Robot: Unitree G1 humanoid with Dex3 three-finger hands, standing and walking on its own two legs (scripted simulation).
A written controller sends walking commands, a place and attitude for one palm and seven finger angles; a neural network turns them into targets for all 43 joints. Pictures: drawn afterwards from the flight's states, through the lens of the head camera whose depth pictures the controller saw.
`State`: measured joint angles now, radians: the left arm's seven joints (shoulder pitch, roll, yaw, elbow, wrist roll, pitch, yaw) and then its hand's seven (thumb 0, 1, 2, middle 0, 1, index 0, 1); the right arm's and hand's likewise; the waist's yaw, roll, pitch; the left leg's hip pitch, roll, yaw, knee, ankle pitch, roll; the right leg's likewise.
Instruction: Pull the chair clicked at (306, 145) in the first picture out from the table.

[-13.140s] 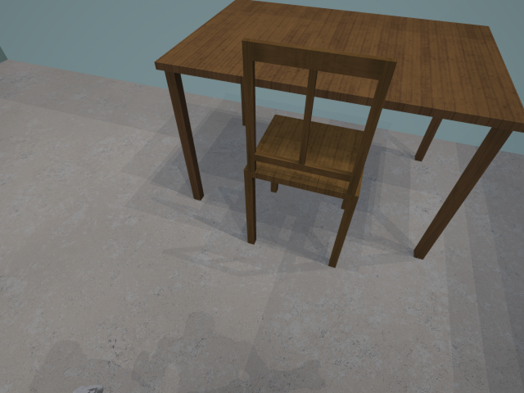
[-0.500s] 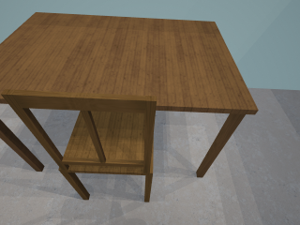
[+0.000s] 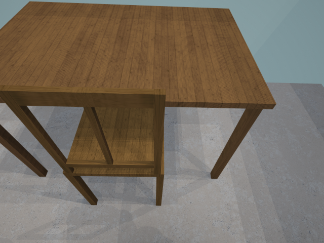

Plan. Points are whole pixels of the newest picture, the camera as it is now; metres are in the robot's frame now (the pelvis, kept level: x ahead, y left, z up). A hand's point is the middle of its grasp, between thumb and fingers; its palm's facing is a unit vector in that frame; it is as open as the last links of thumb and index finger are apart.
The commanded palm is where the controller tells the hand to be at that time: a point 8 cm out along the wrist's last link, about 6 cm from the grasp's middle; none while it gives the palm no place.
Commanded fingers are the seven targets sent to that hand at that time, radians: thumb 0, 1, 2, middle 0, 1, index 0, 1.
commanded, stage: come to a stop and stand still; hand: left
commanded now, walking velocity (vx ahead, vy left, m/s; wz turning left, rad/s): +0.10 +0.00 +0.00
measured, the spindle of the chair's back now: (101, 139) +0.41 +0.22 -0.06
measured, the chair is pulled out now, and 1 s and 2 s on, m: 0.00 0.00 0.00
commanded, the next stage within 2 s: look again from close up in 0.88 s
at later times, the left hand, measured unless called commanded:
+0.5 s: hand out of the picture +0.00 +0.18 -0.17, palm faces +0.03 -0.98 -0.18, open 7.4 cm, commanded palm none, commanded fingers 0.00 0.90 0.90 -0.20 -0.30 -0.20 -0.30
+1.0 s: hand out of the picture +0.07 +0.21 -0.17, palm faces +0.08 -0.97 -0.21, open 7.4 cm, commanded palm none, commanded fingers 0.00 0.90 0.90 -0.20 -0.30 -0.20 -0.30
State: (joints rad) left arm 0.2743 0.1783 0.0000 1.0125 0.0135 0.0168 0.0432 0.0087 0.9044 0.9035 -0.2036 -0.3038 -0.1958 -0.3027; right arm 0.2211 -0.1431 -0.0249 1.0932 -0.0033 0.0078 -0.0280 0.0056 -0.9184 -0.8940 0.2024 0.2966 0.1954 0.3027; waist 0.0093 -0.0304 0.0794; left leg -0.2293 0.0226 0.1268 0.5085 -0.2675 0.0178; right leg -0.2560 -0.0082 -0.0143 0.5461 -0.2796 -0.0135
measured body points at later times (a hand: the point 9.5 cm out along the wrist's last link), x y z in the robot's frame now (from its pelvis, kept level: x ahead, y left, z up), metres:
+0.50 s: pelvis +0.02 +0.02 +0.00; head +0.05 +0.01 +0.45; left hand +0.00 +0.23 -0.16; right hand +0.00 -0.19 -0.16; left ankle +0.00 +0.11 -0.73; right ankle +0.01 -0.11 -0.73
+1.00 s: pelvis +0.04 +0.03 +0.00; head +0.04 +0.04 +0.45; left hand +0.07 +0.26 -0.15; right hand +0.12 -0.20 -0.15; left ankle +0.00 +0.11 -0.73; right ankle +0.01 -0.11 -0.73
